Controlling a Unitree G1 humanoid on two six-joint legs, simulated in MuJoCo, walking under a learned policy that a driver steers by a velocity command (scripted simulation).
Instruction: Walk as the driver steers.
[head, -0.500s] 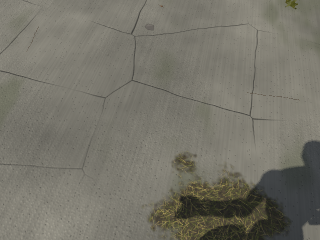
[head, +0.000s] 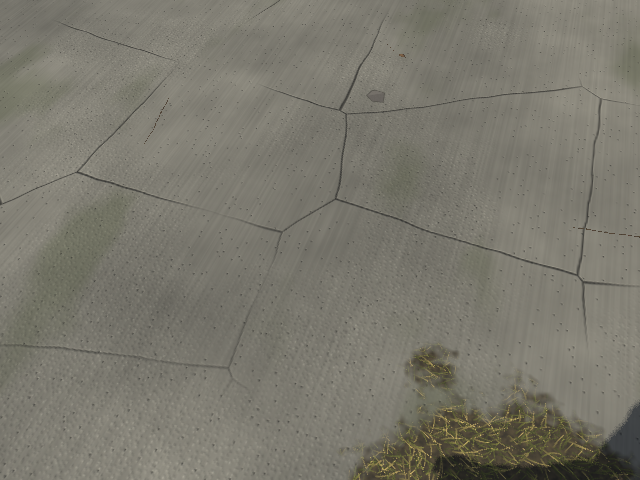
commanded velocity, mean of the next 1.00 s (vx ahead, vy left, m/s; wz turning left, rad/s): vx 0.00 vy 0.00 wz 0.02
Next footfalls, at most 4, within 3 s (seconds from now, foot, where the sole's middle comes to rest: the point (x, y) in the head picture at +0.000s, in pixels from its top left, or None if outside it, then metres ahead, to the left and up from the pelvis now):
2.06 left None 0.10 0.13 -0.77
2.54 right None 0.44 -0.11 -0.77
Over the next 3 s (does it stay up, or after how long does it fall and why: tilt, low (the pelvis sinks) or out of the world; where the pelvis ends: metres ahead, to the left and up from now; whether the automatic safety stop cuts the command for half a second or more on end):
stays up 0.55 -0.05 0.00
